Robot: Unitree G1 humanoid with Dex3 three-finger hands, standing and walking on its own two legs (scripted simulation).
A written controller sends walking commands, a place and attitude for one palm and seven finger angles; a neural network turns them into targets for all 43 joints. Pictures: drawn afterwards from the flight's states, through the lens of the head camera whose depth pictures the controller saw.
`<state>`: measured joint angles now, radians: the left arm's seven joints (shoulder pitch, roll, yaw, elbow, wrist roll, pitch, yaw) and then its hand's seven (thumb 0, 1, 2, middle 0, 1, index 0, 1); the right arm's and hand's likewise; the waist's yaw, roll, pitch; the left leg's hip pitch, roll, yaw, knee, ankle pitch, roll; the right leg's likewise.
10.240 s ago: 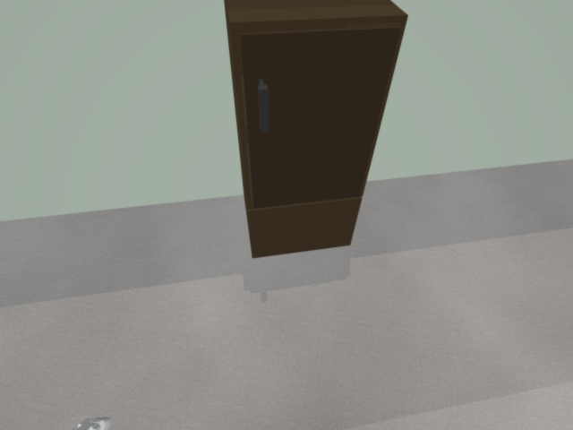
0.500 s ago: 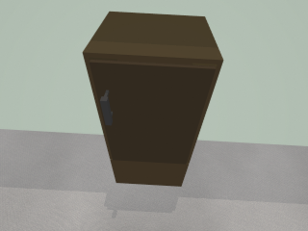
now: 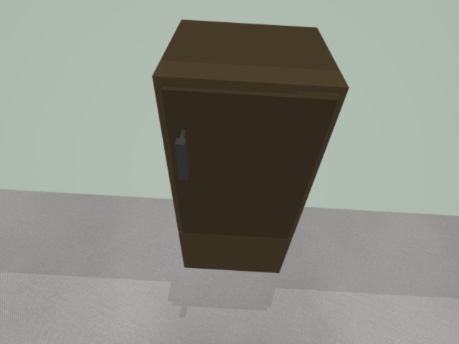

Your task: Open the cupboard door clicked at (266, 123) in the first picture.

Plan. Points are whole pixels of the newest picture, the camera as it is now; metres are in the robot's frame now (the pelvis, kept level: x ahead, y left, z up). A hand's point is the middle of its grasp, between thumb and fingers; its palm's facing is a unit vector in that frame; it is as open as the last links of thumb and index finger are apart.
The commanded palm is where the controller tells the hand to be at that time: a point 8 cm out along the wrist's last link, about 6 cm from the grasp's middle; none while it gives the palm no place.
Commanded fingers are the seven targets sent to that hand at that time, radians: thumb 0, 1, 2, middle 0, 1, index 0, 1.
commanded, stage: come to a stop and stand still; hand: left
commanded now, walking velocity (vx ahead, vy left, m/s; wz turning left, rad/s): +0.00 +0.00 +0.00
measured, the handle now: (183, 154) +0.57 +0.15 -0.01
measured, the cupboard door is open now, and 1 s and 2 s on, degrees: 0 0 0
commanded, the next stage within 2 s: look again from close up in 0.42 s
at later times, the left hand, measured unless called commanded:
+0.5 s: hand out of the picture -0.06 +0.18 -0.18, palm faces +0.04 -0.98 -0.18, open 7.4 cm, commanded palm none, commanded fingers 0.00 0.90 0.90 -0.20 -0.30 -0.20 -0.30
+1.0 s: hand out of the picture -0.05 +0.16 -0.18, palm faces +0.04 -0.99 -0.14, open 7.4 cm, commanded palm none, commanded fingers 0.00 0.90 0.90 -0.20 -0.30 -0.20 -0.30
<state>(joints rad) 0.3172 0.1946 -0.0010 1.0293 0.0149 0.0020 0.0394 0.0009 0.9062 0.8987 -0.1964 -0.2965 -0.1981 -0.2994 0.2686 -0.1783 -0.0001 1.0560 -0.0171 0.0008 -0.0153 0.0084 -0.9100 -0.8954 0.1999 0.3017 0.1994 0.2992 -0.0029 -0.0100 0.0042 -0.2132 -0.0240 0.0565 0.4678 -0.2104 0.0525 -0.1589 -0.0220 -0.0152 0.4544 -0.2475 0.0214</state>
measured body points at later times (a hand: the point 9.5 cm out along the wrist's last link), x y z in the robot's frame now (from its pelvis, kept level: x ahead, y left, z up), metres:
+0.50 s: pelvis -0.02 +0.02 +0.00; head -0.03 +0.02 +0.45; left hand -0.06 +0.23 -0.16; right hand -0.01 -0.21 -0.15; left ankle +0.03 +0.08 -0.74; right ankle +0.00 -0.13 -0.74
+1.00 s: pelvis -0.02 +0.01 +0.00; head -0.03 +0.02 +0.45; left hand -0.05 +0.21 -0.17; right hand -0.03 -0.21 -0.16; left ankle +0.03 +0.08 -0.74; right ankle +0.00 -0.13 -0.74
